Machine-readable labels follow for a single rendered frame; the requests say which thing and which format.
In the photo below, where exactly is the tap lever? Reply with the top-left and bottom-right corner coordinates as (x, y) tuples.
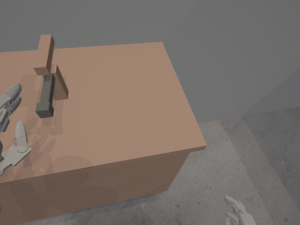
(35, 73), (55, 118)

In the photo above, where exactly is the counter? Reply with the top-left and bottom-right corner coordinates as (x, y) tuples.
(0, 35), (207, 225)

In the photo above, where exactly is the robot right hand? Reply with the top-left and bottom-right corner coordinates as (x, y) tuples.
(224, 195), (257, 225)

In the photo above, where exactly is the robot left hand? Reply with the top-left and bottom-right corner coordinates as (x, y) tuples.
(0, 83), (32, 176)

